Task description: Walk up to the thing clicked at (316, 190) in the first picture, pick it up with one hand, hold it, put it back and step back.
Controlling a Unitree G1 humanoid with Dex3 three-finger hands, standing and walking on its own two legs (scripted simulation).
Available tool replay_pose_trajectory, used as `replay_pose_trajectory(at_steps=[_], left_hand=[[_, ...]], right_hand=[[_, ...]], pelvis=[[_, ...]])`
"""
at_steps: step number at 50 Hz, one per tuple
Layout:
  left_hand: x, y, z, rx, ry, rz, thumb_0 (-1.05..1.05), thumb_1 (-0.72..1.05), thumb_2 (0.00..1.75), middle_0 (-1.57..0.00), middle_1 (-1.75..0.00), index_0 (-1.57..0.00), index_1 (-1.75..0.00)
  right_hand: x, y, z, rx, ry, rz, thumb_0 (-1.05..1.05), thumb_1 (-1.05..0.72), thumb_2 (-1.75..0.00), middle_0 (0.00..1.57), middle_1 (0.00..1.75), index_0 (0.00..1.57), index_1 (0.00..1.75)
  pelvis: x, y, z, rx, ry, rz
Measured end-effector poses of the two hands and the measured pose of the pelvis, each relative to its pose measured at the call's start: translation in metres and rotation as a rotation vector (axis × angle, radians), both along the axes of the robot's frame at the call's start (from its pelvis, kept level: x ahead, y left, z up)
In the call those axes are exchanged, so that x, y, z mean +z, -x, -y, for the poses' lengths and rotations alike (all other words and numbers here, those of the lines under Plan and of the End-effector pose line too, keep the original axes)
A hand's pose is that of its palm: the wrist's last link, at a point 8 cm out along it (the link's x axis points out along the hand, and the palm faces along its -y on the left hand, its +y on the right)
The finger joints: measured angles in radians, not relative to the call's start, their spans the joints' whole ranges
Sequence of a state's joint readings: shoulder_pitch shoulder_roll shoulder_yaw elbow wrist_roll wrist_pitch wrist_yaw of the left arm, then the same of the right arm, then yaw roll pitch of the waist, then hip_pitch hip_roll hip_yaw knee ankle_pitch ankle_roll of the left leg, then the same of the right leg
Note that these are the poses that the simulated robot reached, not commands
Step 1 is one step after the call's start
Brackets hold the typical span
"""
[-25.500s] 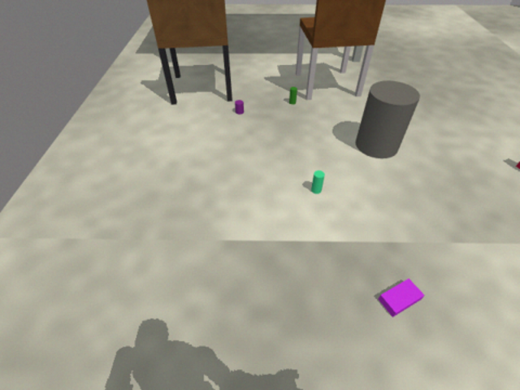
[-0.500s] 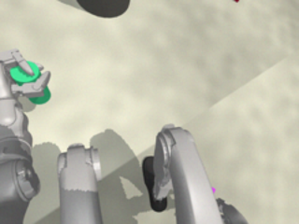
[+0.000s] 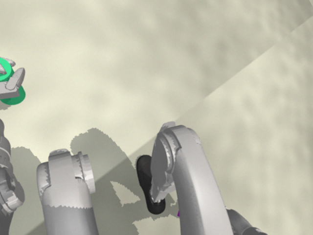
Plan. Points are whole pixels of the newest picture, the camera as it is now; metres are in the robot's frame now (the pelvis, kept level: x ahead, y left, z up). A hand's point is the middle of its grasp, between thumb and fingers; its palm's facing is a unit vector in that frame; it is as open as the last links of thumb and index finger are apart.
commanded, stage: crouch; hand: left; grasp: from the side
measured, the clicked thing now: (4, 83) +0.50 +0.25 -0.16
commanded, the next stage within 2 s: lower in 0.06 s
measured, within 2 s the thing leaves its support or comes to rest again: rests again in 1.84 s
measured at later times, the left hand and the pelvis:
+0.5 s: hand (14, 80) +0.51 +0.23 -0.16, palm faces +0.24 -0.97 -0.02, open 5.0 cm; pelvis +0.00 +0.00 -0.01, yaw -3 degrees
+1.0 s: hand (20, 81) +0.52 +0.22 -0.20, palm faces +0.26 -0.97 -0.03, open 5.0 cm; pelvis -0.01 +0.01 -0.01, yaw -5 degrees
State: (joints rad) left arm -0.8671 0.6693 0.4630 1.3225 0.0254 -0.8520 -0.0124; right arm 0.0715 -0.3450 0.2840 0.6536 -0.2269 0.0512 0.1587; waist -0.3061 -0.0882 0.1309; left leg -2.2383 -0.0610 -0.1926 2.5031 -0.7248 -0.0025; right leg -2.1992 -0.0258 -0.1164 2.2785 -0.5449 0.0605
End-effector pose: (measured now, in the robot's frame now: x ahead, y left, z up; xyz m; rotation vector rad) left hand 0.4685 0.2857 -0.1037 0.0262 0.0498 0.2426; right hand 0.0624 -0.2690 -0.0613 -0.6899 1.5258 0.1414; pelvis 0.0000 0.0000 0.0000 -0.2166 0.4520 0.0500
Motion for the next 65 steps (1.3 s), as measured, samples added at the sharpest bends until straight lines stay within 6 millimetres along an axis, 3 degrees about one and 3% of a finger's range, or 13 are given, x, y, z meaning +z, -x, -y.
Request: replay_pose_trajectory(at_steps=[12,37,65], left_hand=[[-0.017,-0.003,0.001,-0.005,0.002,-0.003,0.04,-0.07,1.05,-0.85,-1.08,-1.37,-1.43],[-0.074,-0.011,0.013,0.006,0.012,-0.037,0.04,-0.06,1.05,-0.85,-1.08,-1.38,-1.45],[-0.096,-0.014,0.015,0.016,0.012,-0.042,0.04,-0.07,1.05,-0.85,-1.08,-1.37,-1.45]], right_hand=[[0.003,-0.006,0.0,0.047,0.024,-0.014,0.0,-0.92,-0.91,0.2,0.29,0.2,0.3],[0.016,-0.001,-0.012,0.175,0.097,-0.08,0.0,-0.92,-0.9,0.2,0.3,0.2,0.3],[0.029,-0.008,-0.021,0.272,0.158,-0.11,0.0,-0.9,-0.9,0.2,0.3,0.2,0.3]], pelvis=[[-0.004,0.0,-0.003,-0.006,0.02,0.023],[-0.014,0.005,-0.009,-0.037,0.082,0.098],[-0.013,0.007,-0.016,-0.056,0.131,0.131]])
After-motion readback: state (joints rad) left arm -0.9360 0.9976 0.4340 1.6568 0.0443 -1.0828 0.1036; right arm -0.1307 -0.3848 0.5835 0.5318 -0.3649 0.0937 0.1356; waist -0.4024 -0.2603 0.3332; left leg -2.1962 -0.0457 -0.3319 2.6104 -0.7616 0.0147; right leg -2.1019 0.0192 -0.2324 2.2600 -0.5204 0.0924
